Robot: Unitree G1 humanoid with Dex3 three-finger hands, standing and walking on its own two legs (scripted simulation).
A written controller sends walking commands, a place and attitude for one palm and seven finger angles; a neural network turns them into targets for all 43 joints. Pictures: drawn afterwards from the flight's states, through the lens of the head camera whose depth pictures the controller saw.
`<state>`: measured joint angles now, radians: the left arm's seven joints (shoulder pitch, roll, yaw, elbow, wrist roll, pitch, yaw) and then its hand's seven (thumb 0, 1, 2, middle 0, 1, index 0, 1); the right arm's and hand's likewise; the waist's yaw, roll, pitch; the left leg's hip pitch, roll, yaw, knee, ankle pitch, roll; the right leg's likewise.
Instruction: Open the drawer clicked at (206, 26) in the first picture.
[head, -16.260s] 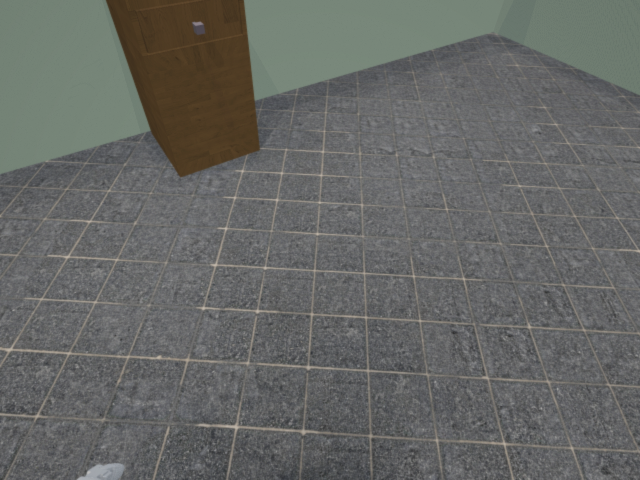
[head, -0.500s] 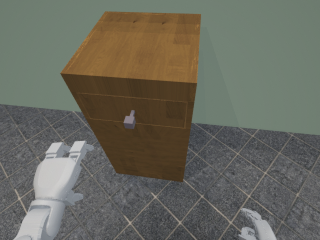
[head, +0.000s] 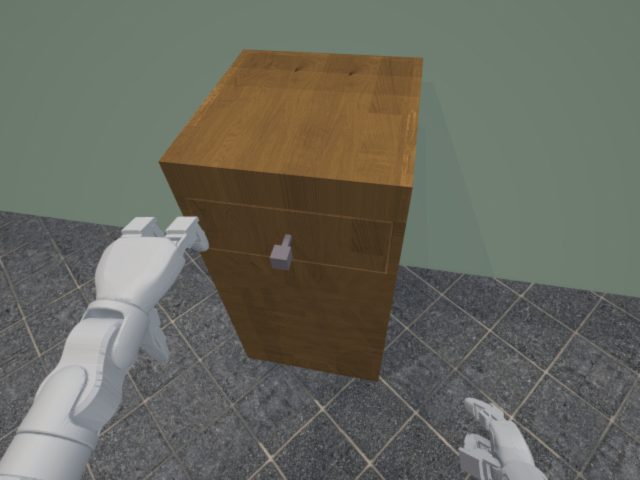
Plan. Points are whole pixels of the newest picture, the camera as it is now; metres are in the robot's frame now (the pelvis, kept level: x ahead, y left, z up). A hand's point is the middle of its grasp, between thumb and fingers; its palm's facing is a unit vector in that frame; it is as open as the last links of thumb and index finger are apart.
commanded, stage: raise the hand with hooked fingers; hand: left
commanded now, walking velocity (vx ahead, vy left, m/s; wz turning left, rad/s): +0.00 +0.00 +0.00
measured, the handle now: (283, 250) +0.52 +0.15 -0.10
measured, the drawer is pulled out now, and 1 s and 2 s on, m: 0.00 0.00 0.00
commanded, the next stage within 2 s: move the hooked fingers above the handle in 0.38 s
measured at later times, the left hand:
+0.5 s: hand (164, 298) +0.29 +0.23 +0.08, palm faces +0.05 -0.08 -1.00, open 13.8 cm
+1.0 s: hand (215, 274) +0.36 +0.20 +0.04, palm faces -0.01 -0.06 -1.00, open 13.8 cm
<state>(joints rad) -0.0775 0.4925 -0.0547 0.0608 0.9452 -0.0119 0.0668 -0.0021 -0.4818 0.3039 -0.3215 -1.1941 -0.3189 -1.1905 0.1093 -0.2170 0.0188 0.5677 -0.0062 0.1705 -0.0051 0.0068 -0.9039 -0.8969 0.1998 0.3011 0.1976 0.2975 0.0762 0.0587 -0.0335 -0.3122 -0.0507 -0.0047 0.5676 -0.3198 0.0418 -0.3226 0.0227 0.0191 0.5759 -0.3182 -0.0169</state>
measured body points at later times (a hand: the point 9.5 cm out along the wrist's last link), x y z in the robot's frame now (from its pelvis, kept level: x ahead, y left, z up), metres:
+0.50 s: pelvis -0.02 +0.00 +0.00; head +0.01 -0.03 +0.45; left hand +0.28 +0.24 +0.13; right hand +0.16 -0.23 -0.12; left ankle -0.02 +0.09 -0.73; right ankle -0.02 -0.11 -0.73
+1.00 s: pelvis -0.02 -0.01 -0.01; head +0.03 -0.02 +0.44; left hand +0.36 +0.20 +0.09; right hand +0.12 -0.25 -0.13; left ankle -0.02 +0.09 -0.73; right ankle -0.02 -0.11 -0.73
